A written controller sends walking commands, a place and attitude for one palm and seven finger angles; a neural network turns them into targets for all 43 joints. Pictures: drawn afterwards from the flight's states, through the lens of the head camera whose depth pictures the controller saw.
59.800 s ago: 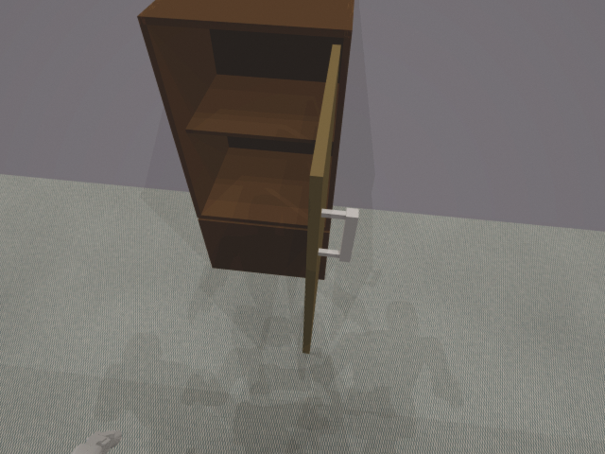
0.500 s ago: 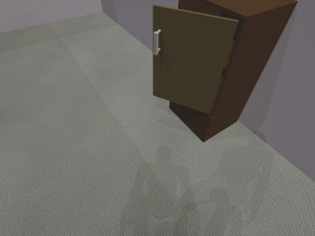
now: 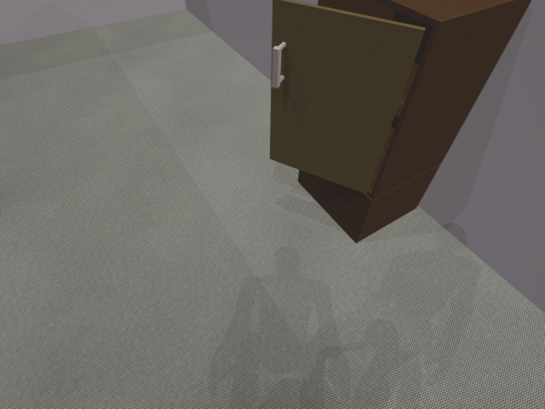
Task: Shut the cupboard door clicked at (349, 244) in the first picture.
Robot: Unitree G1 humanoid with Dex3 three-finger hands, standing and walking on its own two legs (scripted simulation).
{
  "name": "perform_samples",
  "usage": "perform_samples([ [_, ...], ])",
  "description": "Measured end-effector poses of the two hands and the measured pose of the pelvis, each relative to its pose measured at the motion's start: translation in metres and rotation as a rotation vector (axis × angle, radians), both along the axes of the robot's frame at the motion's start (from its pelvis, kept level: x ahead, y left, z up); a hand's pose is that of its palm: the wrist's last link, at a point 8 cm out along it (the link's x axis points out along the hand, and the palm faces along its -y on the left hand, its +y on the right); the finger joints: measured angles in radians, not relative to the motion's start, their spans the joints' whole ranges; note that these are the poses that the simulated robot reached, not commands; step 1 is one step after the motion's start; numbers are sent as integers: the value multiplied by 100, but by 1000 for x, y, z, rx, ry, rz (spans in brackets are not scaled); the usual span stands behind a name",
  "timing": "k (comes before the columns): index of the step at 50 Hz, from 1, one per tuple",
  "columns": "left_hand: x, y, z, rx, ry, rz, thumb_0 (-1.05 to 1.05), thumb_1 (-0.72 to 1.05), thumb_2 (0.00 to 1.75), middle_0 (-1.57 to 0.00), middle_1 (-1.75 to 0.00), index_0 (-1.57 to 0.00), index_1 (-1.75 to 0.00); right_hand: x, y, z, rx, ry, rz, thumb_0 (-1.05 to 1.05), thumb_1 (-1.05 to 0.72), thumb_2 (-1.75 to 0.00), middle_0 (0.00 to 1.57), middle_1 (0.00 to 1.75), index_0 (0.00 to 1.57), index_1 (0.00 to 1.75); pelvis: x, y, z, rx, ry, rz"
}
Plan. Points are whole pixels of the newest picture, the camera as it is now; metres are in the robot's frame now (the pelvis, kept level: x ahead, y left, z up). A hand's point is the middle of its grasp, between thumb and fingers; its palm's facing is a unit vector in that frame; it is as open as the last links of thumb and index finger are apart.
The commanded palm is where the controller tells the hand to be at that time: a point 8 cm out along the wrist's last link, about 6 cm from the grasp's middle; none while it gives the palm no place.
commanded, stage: walk to a spot facing it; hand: left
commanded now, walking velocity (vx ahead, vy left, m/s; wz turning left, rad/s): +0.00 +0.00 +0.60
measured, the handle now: (279, 65) +1.05 +0.02 -0.02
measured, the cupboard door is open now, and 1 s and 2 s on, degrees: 30 30 30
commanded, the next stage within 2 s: turn to face it in 1.20 s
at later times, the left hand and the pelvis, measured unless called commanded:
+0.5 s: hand out of the picture +0.08 +0.24 -0.15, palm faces +0.23 -0.94 -0.25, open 7.4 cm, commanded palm none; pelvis +0.02 +0.01 +0.00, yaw +15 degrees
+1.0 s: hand out of the picture +0.02 +0.12 -0.16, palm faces +0.63 -0.74 -0.26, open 7.4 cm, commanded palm none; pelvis +0.17 +0.00 +0.00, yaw +37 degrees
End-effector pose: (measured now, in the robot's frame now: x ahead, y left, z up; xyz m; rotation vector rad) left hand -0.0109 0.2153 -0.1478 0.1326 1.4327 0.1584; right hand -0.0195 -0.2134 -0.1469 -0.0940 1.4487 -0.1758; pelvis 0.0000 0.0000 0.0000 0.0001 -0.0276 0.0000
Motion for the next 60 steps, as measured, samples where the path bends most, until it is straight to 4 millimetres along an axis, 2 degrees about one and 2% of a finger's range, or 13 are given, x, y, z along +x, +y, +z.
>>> perform_samples([
  [6, 0, 14, -9, 18, -30, 61, 0, 90, 90, -20, -30, -20, -30, 16, -8, -6, -23, 6, 54, 0, -91, -90, 20, 30, 20, 30, -4, 4, -10, -17, 8, 58],
  [12, 5, 41, -25, 24, -69, 116, 0, 90, 90, -20, -30, -21, -30, 52, -9, -2, -84, -57, 134, 0, -91, -90, 19, 30, 20, 30, -3, 17, -21, -17, 7, 117],
  [23, 61, 73, 19, 85, -248, 133, 0, 91, 90, -19, -30, -20, -30, 94, -14, 23, -98, -107, 255, 0, -90, -90, 20, 30, 20, 30, 12, 15, 3, -38, 66, 230],
  [29, 94, 66, 36, 123, -317, 159, 0, 91, 90, -19, -30, -20, -30, 122, -31, 19, -76, -83, 307, 0, -90, -90, 20, 30, 20, 30, 34, -2, 5, -35, 74, 308],
  [33, 109, 51, 40, 157, -355, 192, 0, 90, 90, -19, -30, -20, -30, 154, -48, 5, -55, -62, 350, 0, -90, -90, 20, 30, 20, 30, 59, -21, -3, -19, 73, 362],
  [36, 102, 37, 38, 189, -349, 260, 0, 90, 90, -20, -30, -20, -30, 191, -56, -5, -48, -59, 404, 0, -90, -90, 20, 30, 20, 30, 77, -30, -8, -6, 64, 412],
  [39, 81, 19, 40, 181, -275, 347, 0, 90, 90, -20, -30, -21, -30, 240, -51, 1, -35, -95, 471, 0, -91, -90, 20, 30, 20, 30, 97, -31, 0, 12, 58, 462],
  [43, 52, -7, 38, 149, -163, 462, 0, 90, 90, -20, -30, -20, -30, 309, -27, 10, -8, -163, 561, 0, -91, -90, 19, 30, 19, 30, 126, -26, 6, 27, 60, 533],
  [47, 23, -36, 31, 110, -55, 585, 0, 90, 90, -20, -30, -20, -30, 377, 16, 12, 15, -210, 675, 0, -91, -90, 19, 30, 19, 30, 152, -15, 5, 27, 54, 607],
  [50, 3, -58, 26, 67, 36, 676, 0, 90, 90, -20, -30, -20, -30, 425, 63, 12, 40, -248, 773, 0, -91, -90, 19, 30, 19, 30, 170, -1, 1, 20, 53, 653],
  [54, -15, -81, 20, -5, 155, 780, 0, 90, 90, -20, -30, -20, -30, 483, 144, 11, 88, -332, 904, 0, -91, -90, 19, 30, 19, 30, 193, 25, -9, 13, 54, 703],
  [57, -19, -81, 11, -56, 221, 836, 0, 90, 90, -20, -30, -20, -30, 516, 204, 11, 122, -420, 974, 0, -91, -90, 19, 30, 19, 30, 210, 54, -22, -1, 44, 738],
  [60, -9, -55, -3, -67, 224, 869, 0, 90, 90, -20, -30, -21, -30, 534, 239, 9, 129, -478, 1002, 0, -91, -90, 19, 30, 19, 30, 224, 78, -31, -16, 29, 767],
])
